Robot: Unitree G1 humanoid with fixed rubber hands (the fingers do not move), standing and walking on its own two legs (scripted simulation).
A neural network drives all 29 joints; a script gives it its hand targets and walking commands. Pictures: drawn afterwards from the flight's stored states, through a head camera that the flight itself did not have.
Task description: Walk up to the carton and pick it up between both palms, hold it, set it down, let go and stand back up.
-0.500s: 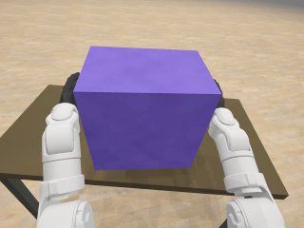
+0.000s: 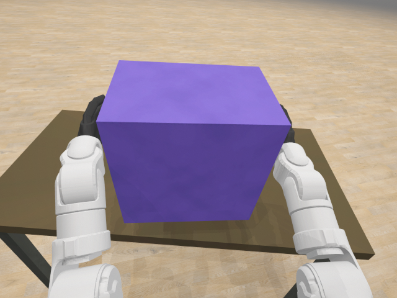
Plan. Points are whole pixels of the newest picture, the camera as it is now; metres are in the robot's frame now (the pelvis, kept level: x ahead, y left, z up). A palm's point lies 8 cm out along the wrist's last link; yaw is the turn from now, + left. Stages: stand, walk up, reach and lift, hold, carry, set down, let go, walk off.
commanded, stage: hold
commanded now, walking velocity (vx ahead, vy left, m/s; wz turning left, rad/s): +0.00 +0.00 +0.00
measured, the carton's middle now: (189, 147) +0.38 +0.00 +0.16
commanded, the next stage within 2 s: set down in 1.12 s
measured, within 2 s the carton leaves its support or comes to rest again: neither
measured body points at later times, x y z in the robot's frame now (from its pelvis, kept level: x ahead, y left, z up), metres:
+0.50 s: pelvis +0.00 +0.00 +0.00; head -0.04 +0.02 +0.45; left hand +0.37 +0.19 +0.20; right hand +0.37 -0.18 +0.19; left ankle +0.01 +0.13 -0.75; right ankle +0.03 -0.13 -0.75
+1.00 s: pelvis +0.00 +0.00 +0.00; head -0.03 +0.02 +0.45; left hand +0.38 +0.18 +0.19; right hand +0.37 -0.18 +0.18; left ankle +0.01 +0.13 -0.75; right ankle +0.03 -0.13 -0.75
